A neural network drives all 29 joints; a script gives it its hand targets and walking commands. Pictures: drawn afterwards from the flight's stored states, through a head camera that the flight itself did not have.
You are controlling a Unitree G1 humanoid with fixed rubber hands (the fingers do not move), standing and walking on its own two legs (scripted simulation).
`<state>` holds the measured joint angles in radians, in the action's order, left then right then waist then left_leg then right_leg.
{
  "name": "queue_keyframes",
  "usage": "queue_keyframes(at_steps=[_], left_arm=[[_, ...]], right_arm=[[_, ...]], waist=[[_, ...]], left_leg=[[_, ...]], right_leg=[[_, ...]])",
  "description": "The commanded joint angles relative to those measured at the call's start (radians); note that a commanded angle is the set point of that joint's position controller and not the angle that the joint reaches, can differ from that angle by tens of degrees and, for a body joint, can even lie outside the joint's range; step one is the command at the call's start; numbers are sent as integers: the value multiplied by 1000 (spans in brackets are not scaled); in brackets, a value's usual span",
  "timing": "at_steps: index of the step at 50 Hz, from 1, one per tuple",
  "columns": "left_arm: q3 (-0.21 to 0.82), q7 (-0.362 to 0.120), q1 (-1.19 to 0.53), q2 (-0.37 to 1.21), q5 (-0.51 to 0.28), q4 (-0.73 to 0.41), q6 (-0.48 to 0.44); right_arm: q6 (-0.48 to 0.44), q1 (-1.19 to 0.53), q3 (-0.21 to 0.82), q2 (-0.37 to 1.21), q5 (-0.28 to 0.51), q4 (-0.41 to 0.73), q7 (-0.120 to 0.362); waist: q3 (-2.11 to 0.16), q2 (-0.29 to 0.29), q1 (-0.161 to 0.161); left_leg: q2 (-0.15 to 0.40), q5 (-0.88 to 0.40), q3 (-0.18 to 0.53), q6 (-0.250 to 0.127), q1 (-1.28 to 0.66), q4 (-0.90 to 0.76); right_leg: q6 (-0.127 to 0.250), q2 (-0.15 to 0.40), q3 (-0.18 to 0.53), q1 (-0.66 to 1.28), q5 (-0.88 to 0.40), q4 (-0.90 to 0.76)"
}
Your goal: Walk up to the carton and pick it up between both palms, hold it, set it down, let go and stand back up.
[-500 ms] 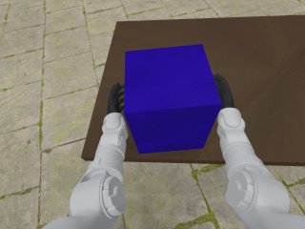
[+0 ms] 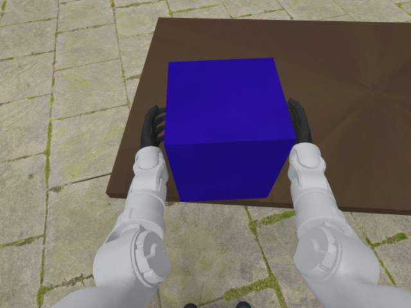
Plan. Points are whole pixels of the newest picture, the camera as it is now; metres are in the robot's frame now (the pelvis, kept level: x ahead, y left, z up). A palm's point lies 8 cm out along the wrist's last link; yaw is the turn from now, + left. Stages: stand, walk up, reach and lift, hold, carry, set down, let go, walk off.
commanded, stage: set down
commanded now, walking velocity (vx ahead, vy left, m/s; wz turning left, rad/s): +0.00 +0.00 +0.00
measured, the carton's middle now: (222, 136) +0.45 +0.03 +0.01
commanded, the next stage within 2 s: none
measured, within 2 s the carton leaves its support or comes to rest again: neither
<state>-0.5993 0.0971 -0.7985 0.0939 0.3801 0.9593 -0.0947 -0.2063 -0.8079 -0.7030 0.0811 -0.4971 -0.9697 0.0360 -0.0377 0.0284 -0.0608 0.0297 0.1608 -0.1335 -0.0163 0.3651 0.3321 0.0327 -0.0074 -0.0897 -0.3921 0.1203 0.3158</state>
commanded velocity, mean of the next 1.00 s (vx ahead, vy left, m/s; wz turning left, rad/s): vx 0.00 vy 0.00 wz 0.00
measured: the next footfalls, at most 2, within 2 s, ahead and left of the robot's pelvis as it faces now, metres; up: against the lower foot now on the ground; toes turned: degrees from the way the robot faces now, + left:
none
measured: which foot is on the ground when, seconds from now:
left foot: down 0.00-1.00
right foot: down 0.00-1.00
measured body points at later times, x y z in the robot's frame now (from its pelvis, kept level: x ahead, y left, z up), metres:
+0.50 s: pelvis +0.01 +0.01 +0.00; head +0.08 +0.02 +0.45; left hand +0.42 +0.18 +0.03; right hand +0.44 -0.13 +0.05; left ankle -0.01 +0.11 -0.75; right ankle +0.01 -0.09 -0.75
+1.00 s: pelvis +0.00 +0.00 +0.00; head +0.08 +0.02 +0.44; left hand +0.43 +0.18 +0.03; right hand +0.45 -0.13 +0.04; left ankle -0.01 +0.11 -0.75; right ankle +0.01 -0.09 -0.75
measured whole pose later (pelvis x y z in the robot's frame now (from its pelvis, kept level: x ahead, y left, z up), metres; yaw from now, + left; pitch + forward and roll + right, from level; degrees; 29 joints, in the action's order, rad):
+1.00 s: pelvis +0.00 +0.00 +0.00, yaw -1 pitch +15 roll -1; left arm -0.42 0.16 -0.84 0.00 0.24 1.04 -0.09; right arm -0.14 -0.86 -0.49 -0.03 -0.27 -1.11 0.02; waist -0.09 0.04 -0.06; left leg 0.05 0.18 -0.14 -0.01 0.47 0.39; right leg 0.04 -0.02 -0.08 -0.48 0.11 0.32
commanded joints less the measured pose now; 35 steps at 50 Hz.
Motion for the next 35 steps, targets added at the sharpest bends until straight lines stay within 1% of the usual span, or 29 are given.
queue_keyframes(at_steps=[1,3,5,6,8,9,10,11,13,14,15,16,17,18,19,20,21,22,23,24,26,27,28,29,31,32,33,34,35], left_arm=[[204,-87,-581,308,26,-131,-57],[206,-87,-566,297,16,-135,-69],[198,-101,-560,342,41,-114,-63],[196,-100,-558,355,52,-117,-55],[199,-105,-586,352,49,-112,-56],[204,-102,-523,313,43,-110,-55],[182,-107,-515,338,58,-125,-58],[204,-91,-503,306,55,-163,-52],[216,-98,-494,369,68,-163,-45],[201,-90,-516,307,59,-159,-40],[213,-89,-484,306,56,-173,-38],[217,-84,-499,314,60,-169,-35],[193,-89,-491,309,69,-156,-29],[190,-89,-464,315,74,-166,-24],[200,-89,-458,336,67,-173,-24],[187,-82,-432,290,67,-194,-30],[193,-92,-470,346,73,-173,-31],[167,-93,-418,293,66,-147,-30],[185,-89,-433,289,57,-184,-30],[220,-82,-503,282,36,-209,-32],[212,-66,-502,285,48,-214,-21],[201,-64,-475,244,42,-185,-13],[198,-54,-477,225,43,-204,-24],[206,-42,-480,216,30,-221,-16],[180,-46,-483,193,37,-183,-4],[163,-42,-454,187,47,-191,-10],[193,-41,-476,204,40,-205,-6],[197,-34,-480,191,38,-218,-2],[182,-25,-480,120,20,-203,-9]], right_arm=[[-3,-466,186,377,-49,10,98],[-14,-465,215,368,-52,37,96],[-3,-452,179,426,-90,7,108],[-6,-463,183,433,-83,51,112],[-11,-473,170,428,-108,32,118],[-9,-423,202,371,-88,24,120],[-5,-412,199,406,-89,3,124],[-6,-400,207,348,-71,12,128],[-15,-408,176,394,-84,29,134],[-10,-388,171,323,-76,16,128],[-9,-364,179,311,-60,22,119],[-9,-389,167,310,-66,-15,123],[-8,-392,186,339,-58,17,125],[-8,-390,187,337,-66,7,122],[-15,-391,202,347,-48,25,122],[-22,-383,221,317,-34,59,113],[-17,-416,201,380,-62,22,124],[-17,-383,226,334,-41,45,118],[-20,-392,219,304,-43,26,115],[-27,-430,183,253,-50,30,121],[-24,-431,158,240,-41,3,119],[-17,-409,164,217,-22,7,111],[-20,-419,176,225,-15,28,109],[-17,-435,188,198,8,38,105],[0,-432,171,187,10,3,94],[3,-419,168,174,8,2,98],[12,-422,160,197,4,16,95],[16,-426,151,165,6,11,95],[11,-430,164,97,30,18,87]], waist=[[-622,8,-13],[-698,9,-20],[-614,13,4],[-644,15,-17],[-615,7,4],[-639,12,-13],[-602,-2,-12],[-651,-25,-18],[-603,-43,4],[-631,-34,-7],[-612,-35,11],[-584,-51,4],[-549,-18,-18],[-548,-7,-15],[-534,-24,-18],[-572,-1,-30],[-500,-2,-19],[-498,23,-29],[-534,2,-24],[-599,-25,1],[-554,-42,-8],[-536,-21,-2],[-569,-46,-27],[-579,-38,-28],[-527,-11,-10],[-533,-25,-26],[-563,-21,-11],[-577,-40,-14],[-604,-22,-28]], left_leg=[[-8,-248,-21,6,-92,-4],[-14,-309,-20,6,-104,11],[-16,-229,-21,0,-102,-5],[-14,-250,-26,0,-107,-2],[-11,-227,-16,5,-101,0],[-9,-267,-23,5,-97,9],[-12,-281,-21,6,-100,4],[3,-318,-15,18,-164,3],[-1,-346,-10,24,-189,21],[4,-353,-21,22,-194,18],[6,-399,-9,29,-223,34],[14,-406,-5,39,-236,31],[0,-355,-17,22,-200,29],[-2,-338,-18,17,-191,25],[-6,-353,-16,25,-195,25],[-4,-413,-15,19,-196,38],[-10,-359,-15,16,-170,29],[-7,-391,-14,15,-166,35],[3,-427,-10,25,-198,35],[9,-434,-7,31,-228,39],[8,-419,-10,33,-211,35],[6,-392,-7,22,-222,41],[2,-400,-19,25,-196,47],[8,-418,-7,27,-216,53],[-3,-313,-15,10,-169,28],[-2,-320,-21,10,-179,23],[3,-318,-4,17,-182,26],[1,-321,-10,19,-157,24],[4,-295,-13,16,-153,22]], right_leg=[[-61,18,24,423,-319,53],[-53,21,33,447,-385,56],[-55,20,20,418,-279,40],[-53,17,28,420,-292,43],[-49,14,11,393,-236,40],[-51,13,17,414,-316,53],[-54,20,26,431,-325,55],[-41,2,6,397,-295,49],[-40,5,4,365,-266,38],[-34,3,8,356,-272,31],[-38,-6,3,352,-307,38],[-28,-6,1,309,-245,25],[-34,0,7,336,-247,21],[-40,0,4,345,-257,29],[-42,-2,9,343,-271,30],[-47,-9,18,397,-354,42],[-46,6,19,369,-287,30],[-52,-1,26,411,-363,45],[-46,-4,13,391,-354,48],[-36,-4,4,318,-313,31],[-26,-13,-8,293,-231,17],[-28,-8,2,284,-240,9],[-25,-7,10,295,-257,21],[-24,-13,1,299,-249,16],[-31,-1,21,323,-214,6],[-32,-2,25,304,-191,2],[-33,0,13,318,-198,5],[-27,3,21,322,-212,7],[-28,2,27,304,-187,-1]])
